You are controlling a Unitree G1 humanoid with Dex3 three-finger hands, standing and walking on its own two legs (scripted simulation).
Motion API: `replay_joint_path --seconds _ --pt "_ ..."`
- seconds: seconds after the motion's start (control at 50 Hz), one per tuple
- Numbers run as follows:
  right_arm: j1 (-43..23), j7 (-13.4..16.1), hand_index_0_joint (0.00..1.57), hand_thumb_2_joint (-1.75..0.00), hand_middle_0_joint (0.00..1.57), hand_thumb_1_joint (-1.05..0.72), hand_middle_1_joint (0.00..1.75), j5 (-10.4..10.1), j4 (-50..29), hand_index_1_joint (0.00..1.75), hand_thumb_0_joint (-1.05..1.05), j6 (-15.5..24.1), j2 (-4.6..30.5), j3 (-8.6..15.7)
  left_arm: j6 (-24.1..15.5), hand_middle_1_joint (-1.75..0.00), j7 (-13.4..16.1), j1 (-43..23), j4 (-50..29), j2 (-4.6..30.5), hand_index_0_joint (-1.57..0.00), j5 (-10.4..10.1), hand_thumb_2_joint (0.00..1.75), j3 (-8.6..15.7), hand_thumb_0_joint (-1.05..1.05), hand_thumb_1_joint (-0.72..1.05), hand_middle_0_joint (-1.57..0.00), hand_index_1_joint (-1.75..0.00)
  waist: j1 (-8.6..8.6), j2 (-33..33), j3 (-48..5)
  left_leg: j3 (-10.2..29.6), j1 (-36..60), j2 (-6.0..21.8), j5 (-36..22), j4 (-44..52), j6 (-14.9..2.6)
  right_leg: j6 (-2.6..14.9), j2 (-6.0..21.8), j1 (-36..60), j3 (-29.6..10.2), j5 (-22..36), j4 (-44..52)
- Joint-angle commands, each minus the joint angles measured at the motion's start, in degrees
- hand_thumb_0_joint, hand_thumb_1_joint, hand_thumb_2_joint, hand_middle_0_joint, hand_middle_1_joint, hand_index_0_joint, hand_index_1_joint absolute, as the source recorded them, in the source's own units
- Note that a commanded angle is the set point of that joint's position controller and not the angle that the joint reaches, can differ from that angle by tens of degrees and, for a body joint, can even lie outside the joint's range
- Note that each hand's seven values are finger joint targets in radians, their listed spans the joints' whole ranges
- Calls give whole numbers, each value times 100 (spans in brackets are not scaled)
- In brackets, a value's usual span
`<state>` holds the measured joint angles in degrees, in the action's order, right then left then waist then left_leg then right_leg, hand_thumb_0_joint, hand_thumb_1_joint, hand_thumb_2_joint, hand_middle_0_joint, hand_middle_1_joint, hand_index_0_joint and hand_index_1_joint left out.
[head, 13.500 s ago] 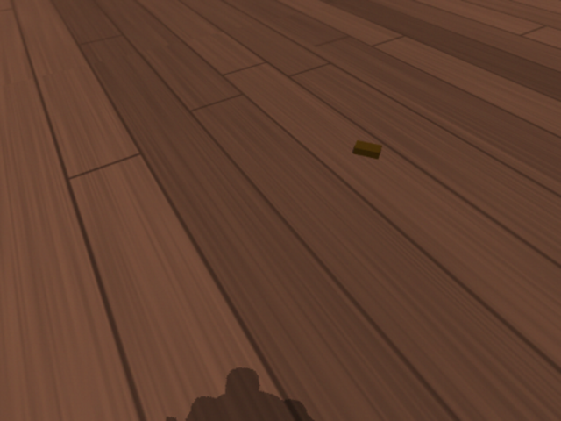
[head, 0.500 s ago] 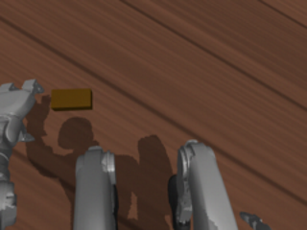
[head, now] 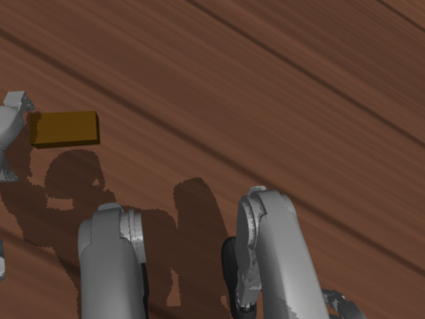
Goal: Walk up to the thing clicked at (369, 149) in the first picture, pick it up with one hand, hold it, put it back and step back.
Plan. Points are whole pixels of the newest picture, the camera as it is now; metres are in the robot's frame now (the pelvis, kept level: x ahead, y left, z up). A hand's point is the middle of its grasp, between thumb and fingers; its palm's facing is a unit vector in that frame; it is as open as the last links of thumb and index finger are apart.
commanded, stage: rise first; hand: left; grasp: from above
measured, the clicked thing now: (66, 129) +0.52 +0.30 -0.32
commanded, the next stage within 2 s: none
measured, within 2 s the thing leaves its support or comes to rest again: neither
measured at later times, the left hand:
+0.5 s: hand (18, 142) +0.45 +0.34 -0.19, palm faces -0.47 -0.08 -0.88, open 14.1 cm
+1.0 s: hand (23, 138) +0.46 +0.34 -0.20, palm faces -0.45 -0.08 -0.89, open 14.1 cm
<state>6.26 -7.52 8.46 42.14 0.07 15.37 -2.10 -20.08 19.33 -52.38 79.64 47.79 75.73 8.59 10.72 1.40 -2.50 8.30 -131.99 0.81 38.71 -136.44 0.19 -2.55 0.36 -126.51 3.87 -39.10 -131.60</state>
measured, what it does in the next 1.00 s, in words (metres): stands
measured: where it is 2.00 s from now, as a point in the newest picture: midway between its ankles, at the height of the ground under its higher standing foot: (189, 304)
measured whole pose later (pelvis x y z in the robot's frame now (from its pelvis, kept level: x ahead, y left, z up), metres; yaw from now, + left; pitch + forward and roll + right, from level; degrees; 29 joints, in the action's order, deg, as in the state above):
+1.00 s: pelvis +0.01 +0.00 -0.02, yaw -2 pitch +33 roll -11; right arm 6.6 -8.7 10.6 41.6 0.3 15.9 -6.1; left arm -18.9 21.8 -56.8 85.2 52.7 76.4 9.4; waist 14.2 2.6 0.6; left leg 10.4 -135.5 0.7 39.8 -141.3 0.2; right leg -3.0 -0.4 -129.1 5.2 -39.5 -134.9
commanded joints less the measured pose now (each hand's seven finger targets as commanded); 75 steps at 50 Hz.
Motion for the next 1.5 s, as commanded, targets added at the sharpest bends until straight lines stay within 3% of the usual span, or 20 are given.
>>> replay_joint_path --seconds 0.0,0.14,0.26,0.46,0.54,0.56,0.58,0.68,0.72,0.98,1.12,1.22,1.24,1.26,1.32,1.36,1.44,1.48 --pt "1169 74 20 -90 20 -91 30 49 -45 30 0 9 1448 440 51 -99 255 -1737 -708 1673 -7 -96 100 188 0 -53 -7 -98 76 -1764 -3747 -507 3216 -76 -872 1396 -179 416 -202 1426 509 996 1231" --pt "1219 43 20 -90 20 -91 30 119 -46 30 0 -19 1472 380 90 -101 271 -1690 -763 1929 -7 -152 99 345 0 -54 -6 -100 86 -1735 -3983 -523 3105 -63 -1168 1179 -194 392 -231 1730 512 1298 1148" --pt "1219 16 20 -90 20 -90 30 148 -34 30 0 -51 1516 322 114 -101 268 -1560 -656 1931 -6 -164 101 369 0 -55 -6 -100 80 -1885 -3812 -455 3234 -49 -1342 1144 -167 414 -228 1488 549 1369 1027" --pt "1219 -14 20 -90 20 -90 30 173 -26 30 0 -64 1529 257 70 -101 264 -1660 -590 2040 -6 -225 100 383 0 -55 -6 -100 124 -1737 -3746 -492 2902 -61 -1161 946 -211 392 -256 1619 517 1324 1038" --pt "1216 -16 20 -90 20 -90 30 187 5 30 0 -69 1558 233 21 -101 276 -1734 -602 2055 -6 -213 100 354 0 -55 -6 -101 175 -1779 -3742 -467 2916 -51 -1096 954 -189 400 -273 1569 555 1259 1011" --pt "1209 -23 20 -90 20 -91 30 212 -15 30 0 -82 1555 203 6 -97 292 -1792 -597 2100 -3 -181 108 371 0 -61 -7 -101 218 -1829 -3769 -462 2877 -49 -1114 925 -189 393 -282 1631 561 1285 1010" --pt "1217 -22 20 -90 20 -91 30 199 -11 30 0 -65 1553 206 14 -101 312 -1747 -467 2070 -6 -192 102 352 0 -56 -6 -101 221 -1746 -3650 -455 2795 -61 -1028 947 -191 401 -283 1558 572 1212 1008" --pt "1212 -25 20 -90 20 -91 30 208 10 30 0 -53 1583 190 28 -101 415 -1900 -484 2111 -6 -117 102 376 0 -56 -6 -101 240 -1921 -3697 -415 3010 -45 -1113 930 -163 415 -279 1388 617 1233 931" --pt "1199 -34 20 -90 20 -90 30 231 3 30 0 -38 1584 156 38 -101 421 -1931 -412 1996 -6 -88 102 256 0 -56 -6 -101 314 -2014 -3664 -397 3023 -36 -1174 932 -153 411 -292 1366 637 1301 913" --pt "1210 -41 20 -90 20 -91 30 179 -42 30 0 6 1643 77 152 -102 433 -2070 -193 2186 -6 -46 101 217 0 -55 -6 -102 367 -2146 -3575 -321 3028 -37 -1116 985 -125 426 -274 1238 678 1287 830" --pt "1275 -58 20 -90 20 -90 30 247 -85 30 0 15 1651 -16 69 -102 453 -2201 -129 2283 -6 -42 102 230 0 -56 -6 -102 528 -2011 -3486 -360 2754 -45 -1031 873 -165 392 -293 1437 683 1268 901" --pt "1288 -59 20 -90 20 -90 30 257 -90 30 0 51 1683 -68 56 -101 513 -2205 -70 2393 -6 -8 103 272 0 -57 -7 -101 521 -2225 -3491 -327 2929 -29 -1137 908 -130 407 -296 1397 714 1317 837" --pt "1244 -60 20 -90 20 -90 30 244 -93 30 0 65 1675 -78 87 -101 507 -2040 146 2360 -6 -7 102 237 0 -56 -7 -102 495 -2131 -3291 -359 2805 -35 -1080 865 -153 408 -296 1350 686 1296 862" --pt "1282 -63 20 -90 20 -90 30 262 -105 30 0 64 1675 -94 66 -101 507 -2133 -7 2366 -6 -2 102 224 0 -56 -7 -102 547 -2110 -3405 -339 2832 -28 -1107 881 -146 405 -310 1463 708 1321 882" --pt "1303 -53 20 -90 20 -90 30 259 -119 30 0 55 1717 -75 70 -101 528 -2252 -255 2587 -6 -19 102 364 0 -56 -7 -102 462 -2346 -3729 -347 3071 -17 -1328 847 -135 402 -299 1515 695 1467 842" --pt "1269 -68 20 -90 20 -91 30 276 -110 30 0 53 1675 -106 105 -102 508 -2099 -68 2404 -6 -15 103 230 0 -57 -7 -102 514 -2344 -3548 -338 2944 -20 -1242 871 -133 416 -318 1449 701 1417 843" --pt "1288 -57 20 -90 20 -90 30 238 -116 30 0 43 1673 -100 162 -101 495 -2016 -14 2396 -6 -43 102 233 0 -56 -7 -101 460 -2137 -3484 -368 2763 -23 -1143 859 -158 404 -323 1520 680 1386 900" --pt "1326 -68 20 -90 20 -90 30 269 -129 30 0 58 1684 -114 178 -101 475 -2027 -44 2326 -6 -99 102 211 0 -56 -7 -102 533 -2127 -3416 -345 2819 -25 -1185 866 -157 393 -315 1520 703 1403 905"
